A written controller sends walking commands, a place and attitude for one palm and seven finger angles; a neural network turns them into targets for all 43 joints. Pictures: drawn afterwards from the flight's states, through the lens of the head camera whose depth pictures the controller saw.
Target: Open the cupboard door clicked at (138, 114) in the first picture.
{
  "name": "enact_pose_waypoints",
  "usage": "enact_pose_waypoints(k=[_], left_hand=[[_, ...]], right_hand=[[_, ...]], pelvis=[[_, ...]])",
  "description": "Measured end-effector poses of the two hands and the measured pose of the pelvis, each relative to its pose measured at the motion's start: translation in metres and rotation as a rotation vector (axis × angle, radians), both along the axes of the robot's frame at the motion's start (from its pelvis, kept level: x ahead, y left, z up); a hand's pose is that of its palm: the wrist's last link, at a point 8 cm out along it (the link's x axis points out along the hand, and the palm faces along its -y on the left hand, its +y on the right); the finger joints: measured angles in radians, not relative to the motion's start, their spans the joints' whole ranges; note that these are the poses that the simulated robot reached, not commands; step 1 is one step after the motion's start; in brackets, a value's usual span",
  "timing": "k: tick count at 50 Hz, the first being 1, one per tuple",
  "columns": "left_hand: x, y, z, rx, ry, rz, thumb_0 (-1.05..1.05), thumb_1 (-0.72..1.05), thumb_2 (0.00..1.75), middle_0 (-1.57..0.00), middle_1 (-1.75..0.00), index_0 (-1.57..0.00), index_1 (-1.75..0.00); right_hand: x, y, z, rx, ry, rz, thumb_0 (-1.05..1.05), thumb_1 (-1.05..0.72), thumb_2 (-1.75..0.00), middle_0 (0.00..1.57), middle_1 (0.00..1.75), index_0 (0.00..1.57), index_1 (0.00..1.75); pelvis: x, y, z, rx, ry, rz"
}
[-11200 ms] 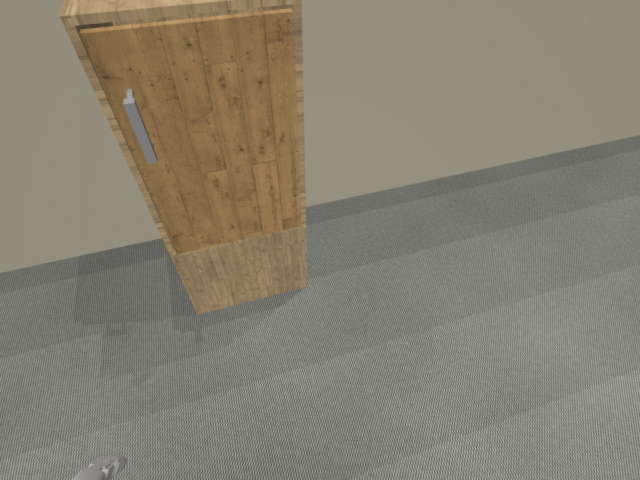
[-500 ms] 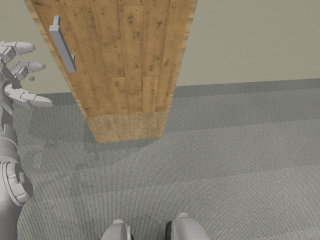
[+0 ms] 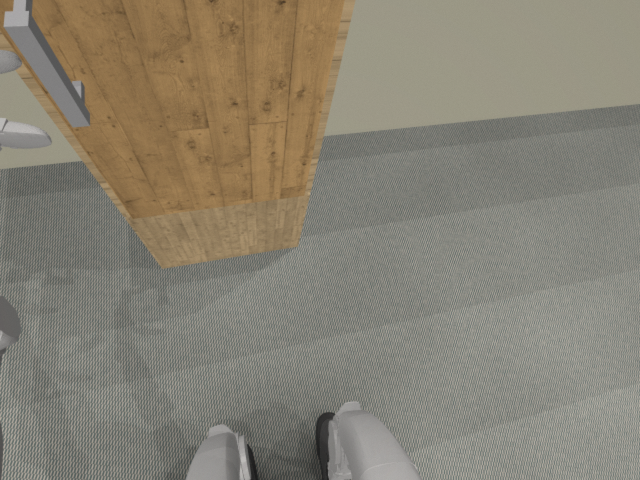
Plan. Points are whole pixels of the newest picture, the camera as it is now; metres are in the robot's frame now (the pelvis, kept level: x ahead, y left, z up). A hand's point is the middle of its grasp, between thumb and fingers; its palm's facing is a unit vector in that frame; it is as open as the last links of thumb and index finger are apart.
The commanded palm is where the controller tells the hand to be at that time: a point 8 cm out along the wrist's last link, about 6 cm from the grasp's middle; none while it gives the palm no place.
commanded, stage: move the hooked fingers beside the handle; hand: left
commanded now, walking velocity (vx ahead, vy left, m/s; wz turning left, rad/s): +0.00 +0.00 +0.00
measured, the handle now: (54, 63) +0.58 +0.23 +0.09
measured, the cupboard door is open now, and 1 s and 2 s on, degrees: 0 0 0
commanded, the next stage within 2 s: slide the fingers in behind the handle in 0.80 s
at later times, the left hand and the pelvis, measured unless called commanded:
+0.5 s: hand out of the picture +0.53 +0.28 +0.09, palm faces +0.10 -1.00 -0.02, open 14.0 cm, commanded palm +0.51 +0.32 +0.08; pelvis +0.01 +0.00 +0.00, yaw +0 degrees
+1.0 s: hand (0, 91) +0.54 +0.28 +0.08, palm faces +0.08 -1.00 -0.02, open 14.0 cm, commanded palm +0.52 +0.31 +0.08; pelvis +0.00 +0.00 +0.00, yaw +0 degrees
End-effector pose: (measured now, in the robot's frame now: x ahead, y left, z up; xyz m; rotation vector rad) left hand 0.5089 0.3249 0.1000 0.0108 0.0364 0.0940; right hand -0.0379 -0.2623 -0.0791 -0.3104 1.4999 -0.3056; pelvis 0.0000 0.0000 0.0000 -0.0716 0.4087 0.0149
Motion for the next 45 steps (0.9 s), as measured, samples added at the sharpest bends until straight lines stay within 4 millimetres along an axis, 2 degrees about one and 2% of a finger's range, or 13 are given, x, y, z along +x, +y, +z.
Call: enact_pose_waypoints(k=[6, 11, 18, 26, 33, 38, 45], left_hand=[[0.003, 0.004, -0.006, 0.012, 0.022, -0.009, -0.01, -0.5, 0.3, -0.3, -1.2, -0.32, -1.22], [0.005, 0.003, -0.01, 0.007, 0.017, -0.013, -0.01, -0.5, 0.3, -0.3, -1.2, -0.31, -1.21], [0.003, 0.001, -0.009, 0.0, 0.01, -0.008, -0.01, -0.5, 0.3, -0.3, -1.2, -0.31, -1.2], [-0.006, 0.008, -0.006, 0.008, 0.013, 0.003, -0.01, -0.5, 0.3, -0.3, -1.2, -0.3, -1.2], [-0.01, 0.012, -0.008, -0.002, 0.017, -0.007, -0.01, -0.5, 0.3, -0.3, -1.2, -0.3, -1.2], [-0.008, 0.01, -0.01, 0.005, 0.012, -0.015, -0.01, -0.5, 0.3, -0.3, -1.2, -0.3, -1.2], [0.001, 0.005, -0.016, -0.008, 0.025, -0.019, -0.01, -0.5, 0.3, -0.3, -1.2, -0.3, -1.2]], right_hand=[[-0.007, 0.002, 0.002, 0.008, 0.037, -0.016, 0.0, -0.91, -0.9, 0.21, 0.3, 0.2, 0.3], [-0.005, 0.002, 0.003, 0.009, 0.049, -0.016, 0.0, -0.91, -0.9, 0.21, 0.3, 0.2, 0.3], [0.009, 0.001, 0.004, 0.013, 0.014, -0.017, 0.0, -0.91, -0.9, 0.21, 0.3, 0.2, 0.3], [0.028, 0.0, 0.002, 0.019, -0.037, 0.007, 0.0, -0.91, -0.9, 0.21, 0.3, 0.2, 0.3], [0.037, -0.002, 0.0, 0.01, -0.051, 0.031, 0.0, -0.91, -0.9, 0.21, 0.3, 0.2, 0.3], [0.035, -0.003, -0.001, -0.001, -0.044, 0.04, 0.0, -0.91, -0.9, 0.21, 0.3, 0.2, 0.3], [0.023, 0.0, -0.001, -0.005, -0.021, 0.024, 0.0, -0.91, -0.9, 0.21, 0.3, 0.2, 0.3]], pelvis=[[0.002, -0.001, 0.0, -0.004, 0.013, -0.004], [0.005, -0.001, 0.0, -0.006, 0.018, -0.002], [0.01, -0.001, 0.003, -0.007, 0.01, -0.007], [0.013, -0.001, 0.005, -0.006, -0.007, -0.003], [0.011, -0.001, 0.003, -0.008, -0.009, 0.006], [0.008, 0.0, 0.001, -0.01, -0.001, 0.011], [0.005, 0.002, -0.002, -0.013, 0.01, 0.009]])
